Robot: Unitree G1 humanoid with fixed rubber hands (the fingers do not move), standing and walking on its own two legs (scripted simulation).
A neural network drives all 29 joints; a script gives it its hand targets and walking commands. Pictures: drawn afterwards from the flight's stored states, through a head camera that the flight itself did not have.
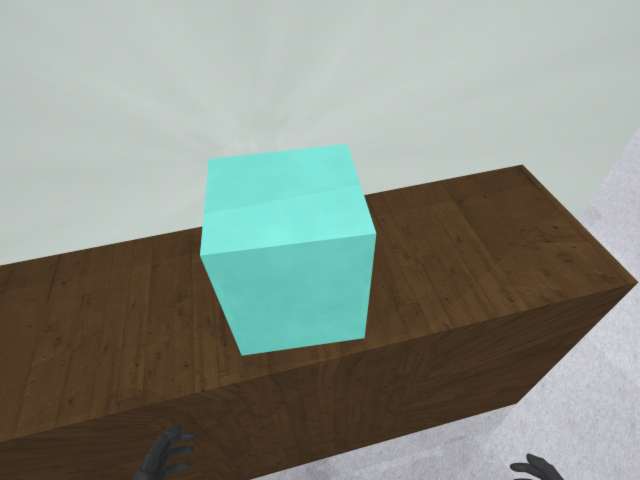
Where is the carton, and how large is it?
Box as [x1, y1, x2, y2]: [200, 144, 375, 355]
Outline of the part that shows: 347,144 212,158 208,161 200,256 242,355 364,337 375,231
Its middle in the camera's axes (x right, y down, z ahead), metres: -0.04 +0.02 +0.61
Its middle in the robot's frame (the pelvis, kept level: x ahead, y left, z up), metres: +0.44 +0.07 +0.00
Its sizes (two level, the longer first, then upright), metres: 0.208 0.188 0.261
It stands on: a pedestal, 0.64 m high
